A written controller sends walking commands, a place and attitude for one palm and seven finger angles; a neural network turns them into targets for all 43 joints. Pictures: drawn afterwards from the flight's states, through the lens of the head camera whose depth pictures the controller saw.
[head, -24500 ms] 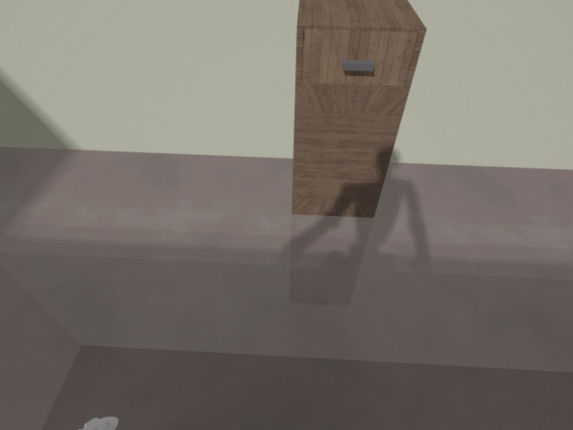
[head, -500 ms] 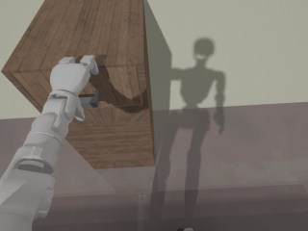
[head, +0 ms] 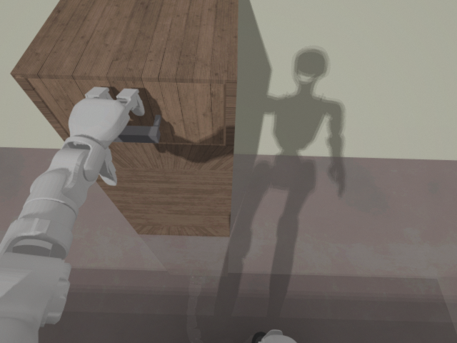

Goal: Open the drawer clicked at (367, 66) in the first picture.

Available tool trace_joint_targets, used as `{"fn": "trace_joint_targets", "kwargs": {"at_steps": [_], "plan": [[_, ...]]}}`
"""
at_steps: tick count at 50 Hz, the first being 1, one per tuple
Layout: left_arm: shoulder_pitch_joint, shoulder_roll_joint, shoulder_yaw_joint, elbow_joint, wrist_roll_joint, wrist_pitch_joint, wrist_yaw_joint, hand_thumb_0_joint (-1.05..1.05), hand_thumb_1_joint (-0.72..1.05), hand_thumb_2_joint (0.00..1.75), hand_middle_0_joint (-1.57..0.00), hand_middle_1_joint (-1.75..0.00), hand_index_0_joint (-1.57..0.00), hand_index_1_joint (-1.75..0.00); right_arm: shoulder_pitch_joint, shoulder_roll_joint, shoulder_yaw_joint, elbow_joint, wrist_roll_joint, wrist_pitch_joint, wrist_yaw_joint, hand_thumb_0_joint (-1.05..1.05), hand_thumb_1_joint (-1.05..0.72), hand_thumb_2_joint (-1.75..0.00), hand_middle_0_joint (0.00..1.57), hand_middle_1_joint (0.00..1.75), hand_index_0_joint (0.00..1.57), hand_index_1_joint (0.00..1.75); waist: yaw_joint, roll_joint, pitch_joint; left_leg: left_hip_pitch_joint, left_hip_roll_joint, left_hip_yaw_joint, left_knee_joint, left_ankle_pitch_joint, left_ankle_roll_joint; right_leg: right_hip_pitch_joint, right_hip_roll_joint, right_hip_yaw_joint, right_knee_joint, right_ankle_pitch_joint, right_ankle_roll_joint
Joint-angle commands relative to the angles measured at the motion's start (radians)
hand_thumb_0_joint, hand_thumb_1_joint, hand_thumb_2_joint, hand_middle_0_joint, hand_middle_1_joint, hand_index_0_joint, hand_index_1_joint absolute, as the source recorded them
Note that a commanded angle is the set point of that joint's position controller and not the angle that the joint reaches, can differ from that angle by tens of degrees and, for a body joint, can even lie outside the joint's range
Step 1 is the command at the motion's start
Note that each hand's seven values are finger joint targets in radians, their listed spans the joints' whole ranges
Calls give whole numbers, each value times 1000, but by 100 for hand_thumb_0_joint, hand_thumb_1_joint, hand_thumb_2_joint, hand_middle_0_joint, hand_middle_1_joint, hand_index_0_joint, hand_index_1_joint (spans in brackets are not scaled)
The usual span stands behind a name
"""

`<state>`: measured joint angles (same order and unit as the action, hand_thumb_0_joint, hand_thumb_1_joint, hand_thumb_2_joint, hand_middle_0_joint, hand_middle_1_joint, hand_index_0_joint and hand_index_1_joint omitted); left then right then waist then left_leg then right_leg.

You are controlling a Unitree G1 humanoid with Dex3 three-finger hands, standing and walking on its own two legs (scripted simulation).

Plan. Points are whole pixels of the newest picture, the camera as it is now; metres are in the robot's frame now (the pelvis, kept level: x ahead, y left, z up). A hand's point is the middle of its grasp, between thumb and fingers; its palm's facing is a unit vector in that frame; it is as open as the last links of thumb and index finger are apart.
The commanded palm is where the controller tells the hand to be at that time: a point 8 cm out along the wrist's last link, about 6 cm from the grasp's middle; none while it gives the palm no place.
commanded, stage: lower the fingers behind the handle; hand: left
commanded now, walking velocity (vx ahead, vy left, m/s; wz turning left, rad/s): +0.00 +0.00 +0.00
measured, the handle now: (135, 126) +0.52 +0.20 +0.02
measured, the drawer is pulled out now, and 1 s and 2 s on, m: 0.00 0.00 0.00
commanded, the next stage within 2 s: close the thumb around the handle in 1.26 s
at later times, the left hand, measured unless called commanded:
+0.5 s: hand (107, 153) +0.45 +0.25 +0.02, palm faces -0.08 -0.02 -1.00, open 14.0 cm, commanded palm +0.44 +0.25 +0.07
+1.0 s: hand (115, 152) +0.47 +0.24 +0.00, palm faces -0.08 -0.03 -1.00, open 13.9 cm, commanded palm +0.44 +0.24 +0.05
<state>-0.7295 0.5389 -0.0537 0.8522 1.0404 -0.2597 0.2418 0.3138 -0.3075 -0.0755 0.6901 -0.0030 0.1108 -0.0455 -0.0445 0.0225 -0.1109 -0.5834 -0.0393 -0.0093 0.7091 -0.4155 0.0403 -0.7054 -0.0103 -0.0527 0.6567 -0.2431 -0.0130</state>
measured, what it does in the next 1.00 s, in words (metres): stands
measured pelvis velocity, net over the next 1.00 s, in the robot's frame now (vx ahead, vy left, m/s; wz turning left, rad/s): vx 0.01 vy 0.00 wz -0.05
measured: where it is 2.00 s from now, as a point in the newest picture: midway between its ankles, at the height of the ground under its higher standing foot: outside the picture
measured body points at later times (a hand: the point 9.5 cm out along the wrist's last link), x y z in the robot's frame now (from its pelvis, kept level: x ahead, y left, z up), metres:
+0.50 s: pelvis +0.01 +0.00 -0.01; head +0.11 -0.01 +0.43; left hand +0.45 +0.25 +0.07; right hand +0.05 -0.28 -0.14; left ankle -0.05 +0.09 -0.71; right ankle +0.03 -0.12 -0.71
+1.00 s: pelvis +0.01 +0.00 -0.01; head +0.12 -0.01 +0.43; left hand +0.47 +0.24 +0.05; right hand +0.04 -0.27 -0.15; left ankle -0.05 +0.09 -0.71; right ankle +0.03 -0.12 -0.71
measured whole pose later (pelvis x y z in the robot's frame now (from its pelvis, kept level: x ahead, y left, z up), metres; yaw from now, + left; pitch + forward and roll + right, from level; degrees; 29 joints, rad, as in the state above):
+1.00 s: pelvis +0.01 +0.00 -0.01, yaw -3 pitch +21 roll -1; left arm -0.65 0.53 0.04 0.94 1.08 -0.16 0.31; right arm 0.31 -0.25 -0.05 0.67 -0.02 0.17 -0.01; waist -0.06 0.05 -0.15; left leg -0.68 -0.01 0.03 0.79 -0.47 0.05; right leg -0.82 0.02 -0.01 0.73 -0.28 -0.01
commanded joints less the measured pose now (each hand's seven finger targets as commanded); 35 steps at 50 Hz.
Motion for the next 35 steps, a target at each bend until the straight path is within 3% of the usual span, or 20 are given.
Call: {"fn": "trace_joint_targets", "kwargs": {"at_steps": [1,3,5,7,9,14,17,19,21,22,25,29,30,32,35], "plan": [[-398,325,187,-76,11,132,102,0,-50,30,-30,-120,-30,-120,97,-119,-18,-75,-6,7,22,0,-90,-90,20,30,20,30,9,63,-422,77,5,-1,-80,536,-27,345,36,31,8,305,-43],[-349,299,167,-73,26,175,92,0,-50,30,-30,-120,-30,-120,88,-115,-19,-94,-6,17,32,0,-90,-90,20,30,20,30,27,71,-447,82,14,9,-82,609,-29,384,37,33,12,363,-42],[-283,285,164,-36,27,205,70,0,-50,30,-30,-120,-30,-120,85,-119,-19,-97,-4,34,35,0,-90,-90,20,30,20,30,25,6,-436,69,22,15,-85,648,-23,420,39,36,3,405,-37],[-282,246,115,-7,28,231,51,0,-50,30,-30,-120,-30,-120,75,-122,-15,-106,6,48,31,0,-90,-90,20,30,20,30,1,-53,-354,27,22,27,-109,525,-12,410,40,36,-23,353,-30],[-269,262,125,-14,21,227,28,0,-50,30,-30,-120,-30,-120,63,-125,-13,-119,14,49,21,0,-90,-90,20,30,20,30,0,-104,-341,2,17,34,-125,427,2,438,36,47,-42,306,-26],[-318,280,152,-170,-1,75,-14,0,-50,30,-30,-120,-30,-120,73,-110,-22,-130,3,33,-10,0,-90,-90,20,30,20,30,-8,-13,-402,73,16,26,-108,433,12,428,32,66,-36,306,-27],[-316,290,169,-146,16,18,17,0,-50,30,-30,-120,-30,-120,83,-106,-24,-105,-6,25,-14,0,-90,-90,20,30,20,30,-20,12,-356,61,16,13,-82,424,7,336,38,59,-17,260,-31],[-295,270,164,-128,22,10,41,0,-50,30,-30,-120,-30,-120,90,-103,-27,-98,-6,18,-8,0,-90,-90,20,30,20,30,-15,58,-344,51,14,13,-66,421,0,286,40,54,-3,238,-36],[-328,286,176,-144,30,5,68,0,-50,30,-30,-120,-30,-120,104,-105,-33,-86,-12,15,0,0,-90,-90,20,30,20,30,-13,98,-400,79,17,1,-43,484,-13,259,43,49,22,250,-38],[-312,258,159,-130,31,13,81,0,-50,30,-30,-120,-30,-120,110,-101,-36,-85,-13,15,6,0,-90,-90,20,30,20,30,-16,96,-414,81,15,2,-31,507,-16,254,45,46,30,265,-38],[-343,249,155,-104,27,38,107,0,-50,30,-30,-120,-30,-120,120,-110,-40,-69,-17,17,13,0,-90,-90,20,30,20,30,-36,48,-429,57,18,-2,-11,528,-18,246,45,41,43,292,-35],[-329,268,169,-111,29,62,123,0,-50,30,-30,-120,-30,-120,120,-116,-44,-64,-20,22,21,0,-90,-90,20,30,20,30,-20,73,-486,74,20,-2,4,581,-19,266,44,46,58,329,-31],[-344,265,167,-120,27,64,124,0,-50,30,-30,-120,-30,-120,122,-117,-43,-64,-20,25,19,0,-90,-90,20,30,20,30,-29,50,-495,75,22,-9,9,600,-19,268,45,44,61,341,-31],[-348,242,145,-114,33,72,127,0,-50,30,-30,-120,-30,-120,120,-115,-43,-60,-20,27,20,0,-90,-90,20,30,20,30,-34,73,-471,81,24,-8,10,604,-19,248,46,43,59,331,-30],[-312,269,170,-71,38,97,124,0,-50,30,-30,-120,-30,-120,115,-123,-38,-55,-21,34,23,0,-90,-90,20,30,20,30,-24,54,-456,56,28,-5,10,606,-17,255,47,41,62,335,-33]]}}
